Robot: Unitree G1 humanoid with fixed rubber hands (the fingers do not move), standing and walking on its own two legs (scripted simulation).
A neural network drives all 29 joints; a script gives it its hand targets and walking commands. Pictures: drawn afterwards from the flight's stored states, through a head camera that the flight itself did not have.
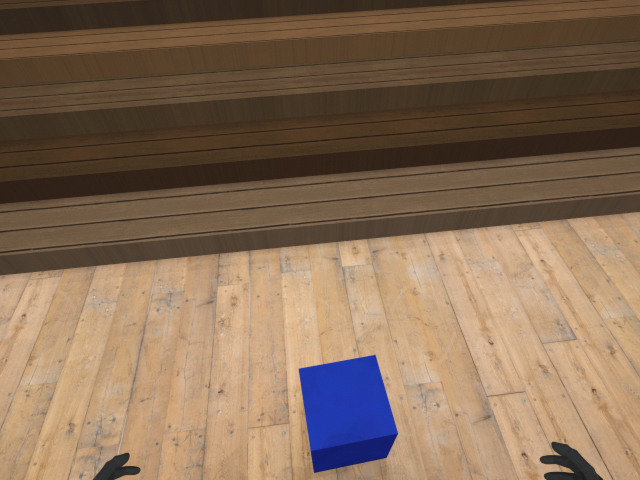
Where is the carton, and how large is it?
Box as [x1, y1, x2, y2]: [299, 355, 397, 472]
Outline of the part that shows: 375,355 299,368 314,472 386,457 397,434 397,431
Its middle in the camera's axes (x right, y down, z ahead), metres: +0.07 +0.48 +1.07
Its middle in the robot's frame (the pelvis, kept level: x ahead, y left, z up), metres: +0.39 -0.03 -0.65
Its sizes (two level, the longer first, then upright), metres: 0.210 0.200 0.250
